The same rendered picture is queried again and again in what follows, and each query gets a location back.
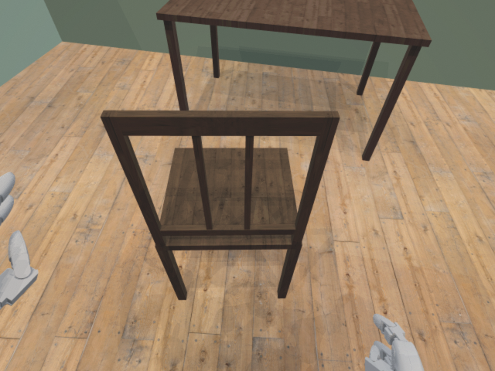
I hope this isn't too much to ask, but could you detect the robot right hand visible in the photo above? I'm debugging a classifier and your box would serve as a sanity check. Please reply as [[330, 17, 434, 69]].
[[365, 314, 424, 371]]

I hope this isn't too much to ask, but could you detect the table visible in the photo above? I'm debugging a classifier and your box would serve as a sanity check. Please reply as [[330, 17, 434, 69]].
[[156, 0, 432, 161]]

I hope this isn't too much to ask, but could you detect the chair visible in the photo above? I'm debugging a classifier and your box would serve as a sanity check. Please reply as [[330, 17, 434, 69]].
[[101, 111, 340, 300]]

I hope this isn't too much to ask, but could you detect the robot left hand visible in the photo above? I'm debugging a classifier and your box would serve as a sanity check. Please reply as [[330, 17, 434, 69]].
[[0, 172, 39, 310]]

